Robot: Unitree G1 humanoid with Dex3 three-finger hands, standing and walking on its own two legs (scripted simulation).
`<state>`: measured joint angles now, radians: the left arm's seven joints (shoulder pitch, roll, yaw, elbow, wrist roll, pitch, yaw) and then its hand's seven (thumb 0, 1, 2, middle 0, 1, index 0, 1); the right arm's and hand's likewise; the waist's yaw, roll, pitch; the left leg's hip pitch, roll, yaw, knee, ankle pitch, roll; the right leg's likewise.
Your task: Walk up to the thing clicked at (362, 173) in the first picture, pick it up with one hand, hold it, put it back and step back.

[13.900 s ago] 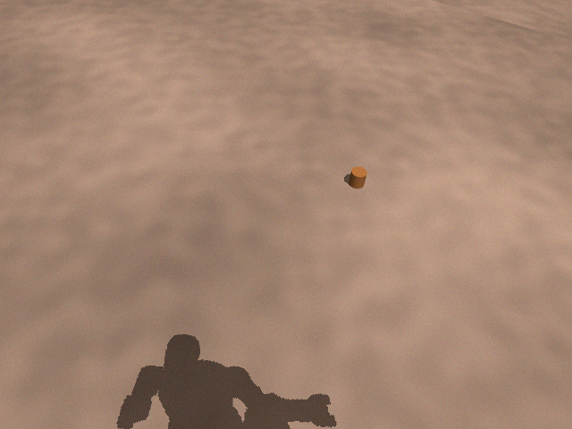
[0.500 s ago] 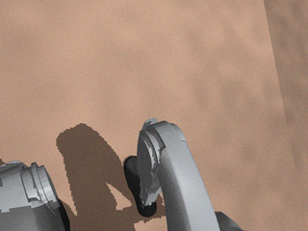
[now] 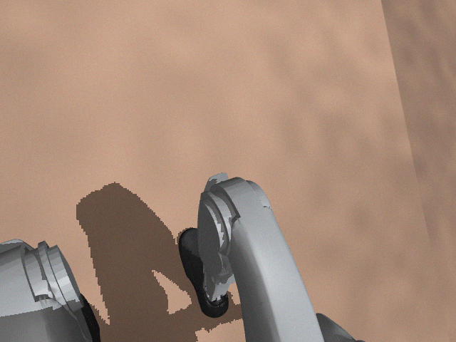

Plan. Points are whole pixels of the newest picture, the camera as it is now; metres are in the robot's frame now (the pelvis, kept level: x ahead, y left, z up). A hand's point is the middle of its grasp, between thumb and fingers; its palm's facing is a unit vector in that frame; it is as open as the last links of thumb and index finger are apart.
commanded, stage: close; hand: left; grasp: from above
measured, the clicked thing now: out of the picture +0.45 +0.30 -0.26
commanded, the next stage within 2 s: settle in 0.90 s
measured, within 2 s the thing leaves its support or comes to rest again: leaves its support in 1.30 s
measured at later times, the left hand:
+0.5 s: hand out of the picture +0.44 +0.30 -0.23, palm faces -0.44 -0.15 -0.88, open 10.7 cm
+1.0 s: hand out of the picture +0.44 +0.30 -0.23, palm faces -0.44 -0.15 -0.89, open 10.5 cm
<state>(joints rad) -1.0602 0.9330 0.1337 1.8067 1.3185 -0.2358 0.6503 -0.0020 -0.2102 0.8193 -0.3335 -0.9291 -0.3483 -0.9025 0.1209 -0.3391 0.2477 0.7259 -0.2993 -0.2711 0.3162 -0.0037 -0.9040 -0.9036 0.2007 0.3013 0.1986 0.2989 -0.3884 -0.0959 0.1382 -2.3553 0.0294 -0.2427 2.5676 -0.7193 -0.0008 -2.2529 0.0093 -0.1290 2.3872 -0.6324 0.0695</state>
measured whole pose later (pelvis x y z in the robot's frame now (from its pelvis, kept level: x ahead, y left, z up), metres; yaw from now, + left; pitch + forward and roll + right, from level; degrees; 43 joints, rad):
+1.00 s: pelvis +0.00 +0.00 +0.01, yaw +0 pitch +28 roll -13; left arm -1.08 0.95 0.10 1.82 1.30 -0.23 0.65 0.00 -0.08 0.72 -0.59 -0.79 -0.54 -0.80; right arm 0.12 -0.35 0.26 0.70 -0.29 -0.28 0.30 0.00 -0.91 -0.91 0.20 0.30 0.20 0.30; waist -0.39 -0.10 0.14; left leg -2.35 0.03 -0.25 2.55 -0.71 0.00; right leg -2.24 0.01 -0.13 2.36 -0.62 0.07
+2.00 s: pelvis -0.01 -0.01 +0.04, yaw +6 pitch +33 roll -8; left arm -0.99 0.70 0.03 1.41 1.23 -0.16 0.32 0.00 -0.11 0.73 -0.64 -0.75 -0.60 -0.78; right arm 0.18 -0.30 0.06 0.72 -0.13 -0.08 0.18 0.00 -0.92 -0.91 0.20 0.30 0.20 0.30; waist -0.25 0.02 -0.06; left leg -2.29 0.02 -0.13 2.36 -0.66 0.00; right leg -2.23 -0.03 -0.05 2.27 -0.63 0.04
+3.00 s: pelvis +0.00 +0.00 +0.27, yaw +11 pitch +26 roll -3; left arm -0.45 0.48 -0.12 0.73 0.99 0.02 0.08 0.00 -0.09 0.72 -0.61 -0.77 -0.59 -0.79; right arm 0.16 -0.24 -0.02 0.67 0.03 0.03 -0.01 0.00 -0.92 -0.91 0.20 0.30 0.20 0.30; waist -0.09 0.05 -0.18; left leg -1.51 0.04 -0.04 1.64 -0.58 0.00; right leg -1.48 -0.04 -0.02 1.58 -0.55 0.04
